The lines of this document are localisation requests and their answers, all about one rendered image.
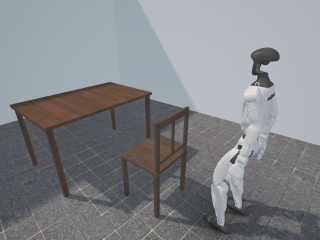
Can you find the chair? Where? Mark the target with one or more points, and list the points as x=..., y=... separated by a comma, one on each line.
x=154, y=155

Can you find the left robot forearm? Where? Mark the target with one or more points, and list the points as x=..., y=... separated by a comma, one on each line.
x=250, y=141

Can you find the right robot forearm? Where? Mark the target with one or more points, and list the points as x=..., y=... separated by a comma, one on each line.
x=265, y=133

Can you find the humanoid robot head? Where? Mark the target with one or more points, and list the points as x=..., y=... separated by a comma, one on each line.
x=263, y=56

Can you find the robot left upper arm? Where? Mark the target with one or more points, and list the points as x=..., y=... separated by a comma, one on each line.
x=252, y=99

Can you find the table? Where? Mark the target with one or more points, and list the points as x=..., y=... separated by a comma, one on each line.
x=54, y=111

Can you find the left robot thigh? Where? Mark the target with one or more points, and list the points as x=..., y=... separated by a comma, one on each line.
x=222, y=168

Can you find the robot right upper arm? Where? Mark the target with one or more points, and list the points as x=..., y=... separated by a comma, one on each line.
x=274, y=108

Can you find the right robot hand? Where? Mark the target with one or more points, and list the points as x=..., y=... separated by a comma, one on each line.
x=262, y=147

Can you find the left robot hand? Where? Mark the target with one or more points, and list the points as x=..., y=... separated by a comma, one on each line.
x=237, y=172

